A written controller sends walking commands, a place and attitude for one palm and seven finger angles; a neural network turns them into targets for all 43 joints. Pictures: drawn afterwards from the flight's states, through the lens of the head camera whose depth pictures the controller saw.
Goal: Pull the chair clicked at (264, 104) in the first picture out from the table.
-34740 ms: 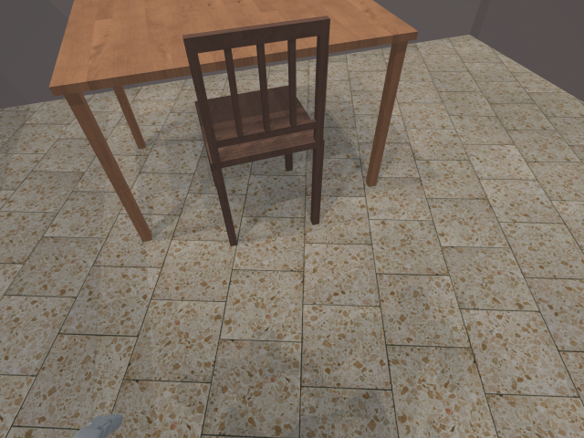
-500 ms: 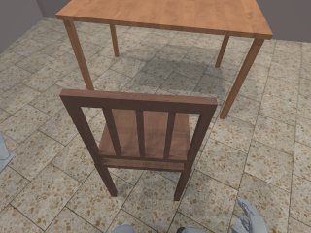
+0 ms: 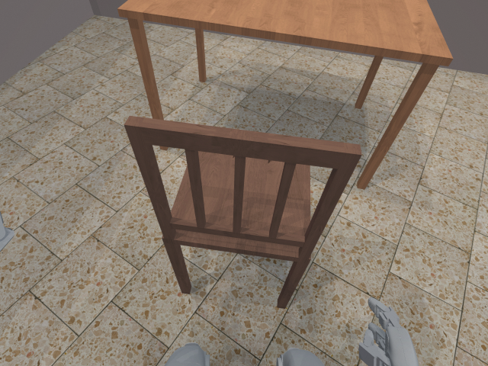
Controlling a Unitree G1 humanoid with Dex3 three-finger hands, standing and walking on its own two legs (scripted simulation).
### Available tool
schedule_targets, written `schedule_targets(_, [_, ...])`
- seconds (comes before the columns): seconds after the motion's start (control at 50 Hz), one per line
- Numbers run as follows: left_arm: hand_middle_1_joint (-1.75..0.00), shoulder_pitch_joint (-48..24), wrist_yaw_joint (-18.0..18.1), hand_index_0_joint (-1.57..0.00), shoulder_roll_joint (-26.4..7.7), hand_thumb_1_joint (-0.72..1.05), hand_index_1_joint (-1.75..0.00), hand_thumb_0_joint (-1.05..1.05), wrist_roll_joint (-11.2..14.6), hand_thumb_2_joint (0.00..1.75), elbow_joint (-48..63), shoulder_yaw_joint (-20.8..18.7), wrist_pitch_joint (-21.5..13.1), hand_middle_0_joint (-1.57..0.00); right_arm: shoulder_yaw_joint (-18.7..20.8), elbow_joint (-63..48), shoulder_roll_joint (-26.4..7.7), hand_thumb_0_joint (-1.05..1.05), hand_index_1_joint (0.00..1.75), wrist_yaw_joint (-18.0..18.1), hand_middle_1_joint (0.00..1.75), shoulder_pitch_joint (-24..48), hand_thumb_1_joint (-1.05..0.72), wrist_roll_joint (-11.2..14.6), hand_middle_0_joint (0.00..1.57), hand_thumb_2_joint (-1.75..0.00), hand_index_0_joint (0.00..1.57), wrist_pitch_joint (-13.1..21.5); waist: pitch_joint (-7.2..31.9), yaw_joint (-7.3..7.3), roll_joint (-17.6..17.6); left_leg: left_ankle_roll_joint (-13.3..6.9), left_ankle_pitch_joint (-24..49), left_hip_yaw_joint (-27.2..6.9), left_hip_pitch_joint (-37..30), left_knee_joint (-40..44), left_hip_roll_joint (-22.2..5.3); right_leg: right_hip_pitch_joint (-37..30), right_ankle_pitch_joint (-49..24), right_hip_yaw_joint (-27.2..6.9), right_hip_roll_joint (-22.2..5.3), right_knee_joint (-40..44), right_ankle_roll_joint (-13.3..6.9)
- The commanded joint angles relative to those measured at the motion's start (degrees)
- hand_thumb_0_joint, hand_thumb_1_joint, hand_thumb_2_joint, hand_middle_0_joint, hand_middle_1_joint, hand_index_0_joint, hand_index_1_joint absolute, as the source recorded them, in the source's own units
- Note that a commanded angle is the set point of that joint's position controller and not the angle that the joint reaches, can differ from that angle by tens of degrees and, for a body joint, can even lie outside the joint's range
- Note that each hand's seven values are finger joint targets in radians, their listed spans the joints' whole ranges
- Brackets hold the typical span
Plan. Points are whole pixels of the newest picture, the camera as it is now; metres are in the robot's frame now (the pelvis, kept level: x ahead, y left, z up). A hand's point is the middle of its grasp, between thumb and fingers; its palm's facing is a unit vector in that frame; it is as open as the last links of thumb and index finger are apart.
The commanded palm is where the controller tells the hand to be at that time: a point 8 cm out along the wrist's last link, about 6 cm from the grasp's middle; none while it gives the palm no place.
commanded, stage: step back with the hand held close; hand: left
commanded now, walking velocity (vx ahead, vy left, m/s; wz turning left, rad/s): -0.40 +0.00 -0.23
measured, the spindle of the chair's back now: (238, 197) +0.46 +0.05 -0.06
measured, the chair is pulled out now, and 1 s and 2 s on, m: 0.57 0.57 0.57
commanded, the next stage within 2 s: stop stepping back and stand still in 0.24 s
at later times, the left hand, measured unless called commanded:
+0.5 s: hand (70, 276) +0.17 +0.20 +0.18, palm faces +0.10 -0.84 -0.54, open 7.4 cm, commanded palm +0.12 +0.26 +0.20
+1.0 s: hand (35, 339) +0.12 +0.20 +0.18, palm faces +0.21 -0.86 -0.46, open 7.5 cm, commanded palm +0.06 +0.27 +0.20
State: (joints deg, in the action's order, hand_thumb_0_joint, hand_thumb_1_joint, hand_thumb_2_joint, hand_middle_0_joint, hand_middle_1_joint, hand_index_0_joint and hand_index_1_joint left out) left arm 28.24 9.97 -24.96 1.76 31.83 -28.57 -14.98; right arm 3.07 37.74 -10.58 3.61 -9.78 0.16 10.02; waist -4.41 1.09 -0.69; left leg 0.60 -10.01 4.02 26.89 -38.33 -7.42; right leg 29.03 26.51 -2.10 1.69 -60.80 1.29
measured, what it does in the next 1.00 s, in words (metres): walks backwards: right foot, then left foot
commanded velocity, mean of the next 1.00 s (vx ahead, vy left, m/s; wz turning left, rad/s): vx -0.03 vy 0.01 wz -0.03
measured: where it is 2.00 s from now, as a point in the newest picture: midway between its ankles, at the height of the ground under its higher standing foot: outside the picture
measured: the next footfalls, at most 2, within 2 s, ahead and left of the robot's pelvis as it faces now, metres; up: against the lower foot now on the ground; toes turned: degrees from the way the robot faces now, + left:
right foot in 0.10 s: -0.01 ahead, -0.15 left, +0.00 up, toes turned -7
left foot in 0.34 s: +0.04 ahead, +0.10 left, +0.00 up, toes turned -6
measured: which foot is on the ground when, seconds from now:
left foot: down 0.00-0.14, up 0.16-0.32, down 0.34-0.64, up 0.66-0.80, down 0.82-1.00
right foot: up 0.00-0.08, down 0.10-0.34, up 0.36-0.54, down 0.56-1.00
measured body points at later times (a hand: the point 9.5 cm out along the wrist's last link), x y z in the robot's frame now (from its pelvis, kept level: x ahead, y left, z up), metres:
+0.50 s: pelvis -0.09 +0.00 +0.02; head -0.03 +0.03 +0.46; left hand +0.16 +0.25 +0.20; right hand +0.01 -0.28 -0.05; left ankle +0.00 +0.11 -0.72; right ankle -0.12 -0.12 -0.69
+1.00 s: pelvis -0.13 +0.00 +0.02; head -0.13 +0.02 +0.47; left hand +0.10 +0.25 +0.20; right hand -0.06 -0.26 -0.07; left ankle -0.09 +0.10 -0.72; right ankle -0.16 -0.12 -0.72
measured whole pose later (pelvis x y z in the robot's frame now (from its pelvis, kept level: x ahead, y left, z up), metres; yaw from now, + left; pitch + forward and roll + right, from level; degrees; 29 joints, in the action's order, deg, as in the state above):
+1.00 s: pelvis -0.13 +0.00 +0.02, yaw -11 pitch -1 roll -1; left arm 31.7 8.3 -23.6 -0.5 29.4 -22.3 -11.7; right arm 0.8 37.7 -10.2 3.0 -17.1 0.6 9.4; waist -0.4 -2.2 2.2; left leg -1.7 -14.7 0.9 15.6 -31.5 0.3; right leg 11.5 15.8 2.4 -0.6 -28.7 -0.1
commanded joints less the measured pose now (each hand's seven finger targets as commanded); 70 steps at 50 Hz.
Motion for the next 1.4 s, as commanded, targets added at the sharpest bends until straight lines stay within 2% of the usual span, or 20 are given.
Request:
schedule_targets(0.0, [-0.3,-2.05,0.44,-0.2,-8.82,0.9,-0.3,0.0,1.18,0.9,12.6,-5.57,-3.65,-0.2,2.89,-8.12,-9.33,0.0,0.3,-0.82,0.3,1.24,-0.9,0.46,0.2,-0.9,0.2,3.44,8.53,-1.21,-13.4,-6.66,-3.62,-6.17,-4.58,14.21,-13.66,-7.22,1.52,2.41,-4.52,12.86,-0.4])
schedule_targets(0.1, [-0.3,-8.23,-0.93,-0.2,-11.91,0.9,-0.3,0.0,-0.35,0.9,12.04,-6.04,-6.3,-0.2,1.02,-6.37,-7.46,0.0,0.3,-1.28,0.3,1.09,-0.9,-0.92,0.2,-0.9,0.2,5.07,7.24,-1.19,-0.22,-0.29,-14.42,-0.68,-7.89,-3.28,-4.16,-9.01,-16.99,0.94,-7.46,41.46,-1.52])
schedule_targets(0.14, [-0.3,-7.24,-0.77,-0.2,-13.96,0.9,-0.3,0.0,0.05,0.9,10.64,-5.66,-6.37,-0.2,3.06,-7.73,-7.75,0.0,0.3,-1.55,0.3,2.4,-0.9,-0.03,0.2,-0.9,0.2,4.39,9.97,-0.42,24.77,2.27,-21.69,-1.88,-1.13,-25.71,8.18,-6.24,-34.17,-25.65,-22.44,47.88,-10.7])
schedule_targets(0.18, [-0.3,2.26,-0.66,-0.2,-12.83,0.9,-0.3,0.0,0.03,0.9,6.28,-8.01,-4.83,-0.2,2.05,-7.43,-5.55,0.0,0.3,-1.22,0.3,4.95,-0.9,0.05,0.2,-0.9,0.2,2.48,8.75,-1.05,15.43,1.29,-21.82,-6.87,4.83,-28.02,5.67,-14.93,-46.93,-16.9,-22.53,40.56,-13.78])
schedule_targets(0.26, [-0.3,7.68,-0.1,-0.2,-11.07,0.9,-0.3,0.0,0.33,0.9,6.24,-9.68,-5.85,-0.2,-0.79,-9.44,-3.88,0.0,0.3,0.23,0.3,6.39,-0.9,0.29,0.2,-0.9,0.2,-0.71,12.6,-2.25,5.9,1.23,-5.77,-1.91,-3.05,15.98,6.11,-24.88,-54.01,-3.33,-11.5,26.49,-5.64])
schedule_targets(0.28, [-0.3,7.52,-0.08,-0.2,-11.0,0.9,-0.3,0.0,0.64,0.9,8.91,-8.84,-6.54,-0.2,-0.11,-9.46,-4.85,0.0,0.3,0.51,0.3,5.25,-0.9,0.22,0.2,-0.9,0.2,-0.72,12.78,-2.58,3.54,0.98,6.28,-1.53,-9.09,22.26,4.54,-23.13,-48.58,-1.72,-9.21,23.71,-3.88])
schedule_targets(0.32, [-0.3,5.07,-0.33,-0.2,-12.54,0.9,-0.3,0.0,0.82,0.9,14.48,-8.4,-7.81,-0.2,2.42,-9.42,-7.44,0.0,0.3,0.02,0.3,3.15,-0.9,-0.11,0.2,-0.9,0.2,0.78,14.56,-1.53,-9.51,-5.14,43.9,-14.29,-22.51,16.86,-11.89,-6.18,-6.58,1.31,-3.36,14.56,-1.01])
schedule_targets(0.4, [-0.3,9.85,-0.71,-0.2,-11.49,0.9,-0.3,0.0,1.56,0.9,18.29,-8.13,-4.43,-0.2,2.64,-9.87,-7.86,0.0,0.3,-1.65,0.3,1.67,-0.9,-0.39,0.2,-0.9,0.2,1.64,13.69,-2.03,-19.02,-8.57,24.24,-12.12,-13.76,15.98,-11.92,-7.83,2.66,-0.32,-3.06,8.19,-0.27])
schedule_targets(0.54, [-0.3,12.19,0.28,-0.2,-15.07,0.9,-0.3,0.0,1.08,0.9,11.61,-10.41,-3.5,-0.2,0.87,-9.81,-8.02,0.0,0.3,-0.59,0.3,-0.77,-0.9,1.35,0.2,-0.9,0.2,1.52,9.17,-2.51,-9.83,-2.67,-20.73,-7.31,-4.09,14.61,-1.14,-24.55,-10.36,5.83,-4.33,40.9,-1.39])
schedule_targets(0.64, [-0.3,8.33,0.02,-0.2,-10.7,0.9,-0.3,0.0,1.3,0.9,-2.96,-6.84,-0.49,-0.2,1.83,-8.21,-8.79,0.0,0.3,0.07,0.3,-2.45,-0.9,1.11,0.2,-0.9,0.2,-2.25,2.06,-3.4,8.43,-0.4,-16.74,-2.03,-11.5,-11.19,6.84,3.65,16.75,-12.18,-15.17,52.06,-9.67])
schedule_targets(0.7, [-0.3,-0.92,0.09,-0.2,-8.06,0.9,-0.3,0.0,0.56,0.9,-5.19,-1.72,0.81,-0.2,0.46,-7.07,-8.26,0.0,0.3,-0.49,0.3,-1.76,-0.9,0.65,0.2,-0.9,0.2,-2.32,3.05,-4.14,15.86,-2.06,-14.35,-3.03,-9.56,-7.72,5.74,-2.2,12.46,-7.23,-16.5,49.68,-8.22])
schedule_targets(0.76, [-0.3,-8.52,-0.11,-0.2,-6.45,0.9,-0.3,0.0,-0.57,0.9,-2.21,2.9,0.56,-0.2,0.0,-8.03,-8.6,0.0,0.3,0.83,0.3,1.69,-0.9,0.52,0.2,-0.9,0.2,-0.6,-1.29,-3.59,9.07,-3.5,-15.66,-3.8,-11.24,11.47,5.65,-5.13,10.2,-3.35,-11.84,44.03,-5.26])
schedule_targets(0.82, [-0.3,-6.68,0.07,-0.2,-7.73,0.9,-0.3,0.0,-1.15,0.9,7.37,2.0,-0.8,-0.2,0.68,-9.29,-9.86,0.0,0.3,0.62,0.3,1.42,-0.9,0.66,0.2,-0.9,0.2,1.0,0.55,-1.36,-7.87,-8.34,-16.84,-20.15,-12.37,25.5,-4.59,-8.93,-3.4,2.1,-3.82,27.76,-2.09])
schedule_targets(0.88, [-0.3,-6.3,0.42,-0.2,-12.38,0.9,-0.3,0.0,-2.55,0.9,15.13,-2.95,-1.2,-0.2,0.23,-9.82,-7.48,0.0,0.3,0.37,0.3,3.11,-0.9,0.27,0.2,-0.9,0.2,1.76,0.54,-0.91,-19.02,-8.53,-35.85,-21.38,5.22,32.18,-5.96,-21.02,-4.2,3.48,-3.22,20.31,-1.07])
schedule_targets(1.02, [-0.3,5.22,0.35,-0.2,-9.34,0.9,-0.3,0.0,0.19,0.9,6.02,-5.42,-2.56,-0.2,1.07,-7.53,-7.85,0.0,0.3,-0.77,0.3,-1.17,-0.9,0.99,0.2,-0.9,0.2,2.19,8.69,-2.15,-3.11,-2.65,-7.18,-9.23,-8.73,14.48,3.13,-23.36,-19.09,-3.96,-6.17,40.03,-3.81])
schedule_targets(1.14, [-0.3,3.65,-0.55,-0.2,-6.69,0.9,-0.3,0.0,1.07,0.9,-2.7,-1.09,-0.15,-0.2,0.82,-7.43,-8.25,0.0,0.3,-0.41,0.3,0.6,-0.9,1.82,0.2,-0.9,0.2,0.22,8.08,-1.89,2.75,-3.11,2.15,-8.51,-13.76,15.79,0.87,-21.23,-24.57,-2.36,-5.94,40.55,-1.81])
schedule_targets(1.16, [-0.3,0.53,-8.05,-0.2,5.95,0.9,-0.3,0.0,-5.38,0.9,-36.81,21.96,9.56,-0.2,1.54,2.33,-11.06,0.0,0.3,-4.95,0.3,0.84,-0.9,0.17,0.2,-0.9,0.2,0.49,6.68,-4.15,3.89,-2.51,18.86,-8.12,-10.57,6.04,1.78,-14.51,-39.14,2.53,-8.81,30.04,-2.3])
schedule_targets(1.28, [-0.3,-7.58,-9.08,-0.2,7.16,0.9,-0.3,0.0,-4.02,0.9,-50.27,23.79,14.76,-0.2,-0.43,1.93,-7.58,0.0,0.3,-3.84,0.3,-2.56,-0.9,-1.56,0.2,-0.9,0.2,-7.14,8.61,-2.06,16.26,-3.63,7.45,-10.02,-10.5,6.66,3.73,-14.77,-24.51,-1.59,-10.04,34.27,-4.87])
schedule_targets(1.32, [-0.3,-9.49,-8.85,-0.2,6.3,0.9,-0.3,0.0,-3.74,0.9,-56.63,24.41,14.84,-0.2,-0.58,3.46,-8.08,0.0,0.3,-3.58,0.3,-3.16,-0.9,-1.65,0.2,-0.9,0.2,-8.04,9.93,-2.3,14.99,-3.29,11.58,-9.61,-14.54,7.4,4.24,-15.52,-27.18,-1.61,-10.39,33.92,-5.7])
schedule_targets(1.38, [-0.3,-9.13,-8.41,-0.2,6.19,0.9,-0.3,0.0,-3.03,0.9,-65.8,25.89,15.3,-0.2,-1.77,6.98,-7.8,0.0,0.3,-3.28,0.3,-2.38,-0.9,-1.54,0.2,-0.9,0.2,-8.24,7.02,-1.02,-1.5,-3.66,16.67,-11.1,-14.13,11.99,2.77,-17.58,-22.54,-0.28,-7.47,33.93,-3.67])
